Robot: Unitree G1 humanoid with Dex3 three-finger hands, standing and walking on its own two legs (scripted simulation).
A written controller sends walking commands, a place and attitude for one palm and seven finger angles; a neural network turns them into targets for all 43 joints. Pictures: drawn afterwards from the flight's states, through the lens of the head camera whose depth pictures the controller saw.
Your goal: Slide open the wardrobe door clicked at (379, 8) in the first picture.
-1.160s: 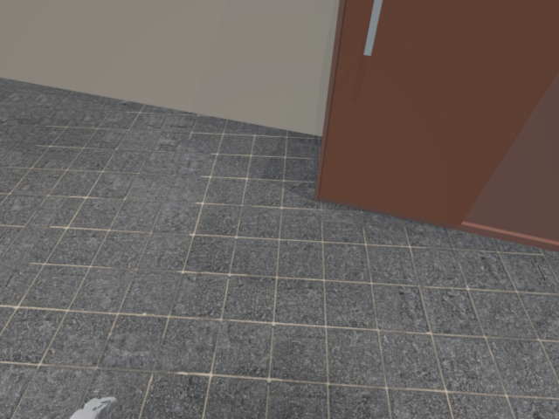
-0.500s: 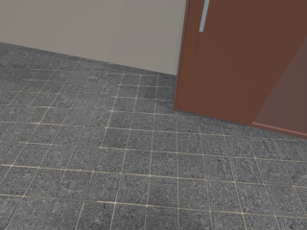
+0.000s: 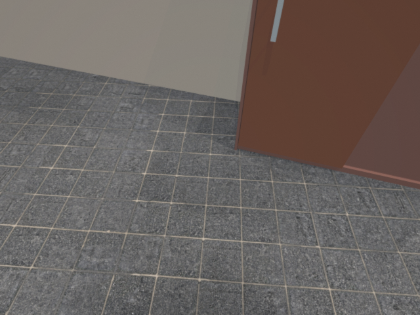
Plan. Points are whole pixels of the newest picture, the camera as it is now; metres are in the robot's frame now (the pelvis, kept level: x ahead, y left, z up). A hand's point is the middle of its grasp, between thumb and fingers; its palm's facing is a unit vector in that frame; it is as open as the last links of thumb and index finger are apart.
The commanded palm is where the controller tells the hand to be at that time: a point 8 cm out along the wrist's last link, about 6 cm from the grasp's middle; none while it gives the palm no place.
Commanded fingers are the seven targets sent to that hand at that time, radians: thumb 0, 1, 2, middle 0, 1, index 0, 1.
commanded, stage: look at it before walking up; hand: left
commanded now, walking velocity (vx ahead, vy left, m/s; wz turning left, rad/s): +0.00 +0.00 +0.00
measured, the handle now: (279, 9) +1.21 -0.21 +0.13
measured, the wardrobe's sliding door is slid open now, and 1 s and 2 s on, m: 0.00 0.00 0.00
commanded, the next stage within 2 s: walk to a spot facing it in 0.38 s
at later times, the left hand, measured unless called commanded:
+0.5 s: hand out of the picture +0.08 +0.25 -0.15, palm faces -0.02 -0.94 -0.34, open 7.4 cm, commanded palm none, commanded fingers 0.00 0.90 0.90 -0.20 -0.30 -0.20 -0.30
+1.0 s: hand out of the picture +0.14 +0.14 -0.18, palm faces -0.12 -0.97 -0.21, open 7.3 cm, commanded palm none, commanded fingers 0.00 0.90 0.90 -0.20 -0.30 -0.20 -0.30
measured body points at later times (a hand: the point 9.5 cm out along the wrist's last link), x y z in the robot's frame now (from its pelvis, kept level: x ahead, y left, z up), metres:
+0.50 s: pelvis +0.01 +0.00 +0.00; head +0.01 +0.00 +0.45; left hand +0.08 +0.30 -0.13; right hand +0.09 -0.30 -0.13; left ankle +0.01 +0.12 -0.74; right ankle +0.01 -0.12 -0.74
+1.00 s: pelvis +0.11 -0.05 -0.02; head +0.13 -0.06 +0.43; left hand +0.15 +0.19 -0.16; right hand +0.05 -0.29 -0.17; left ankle +0.07 +0.09 -0.66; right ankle +0.08 -0.12 -0.74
